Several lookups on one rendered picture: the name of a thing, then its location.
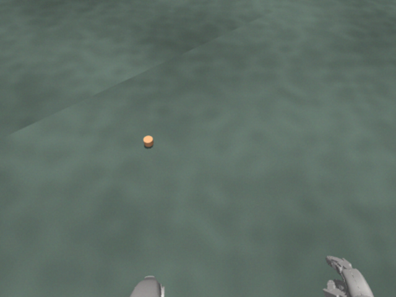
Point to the tin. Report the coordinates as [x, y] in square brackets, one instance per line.
[148, 141]

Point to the right robot hand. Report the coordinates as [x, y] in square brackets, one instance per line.
[353, 283]

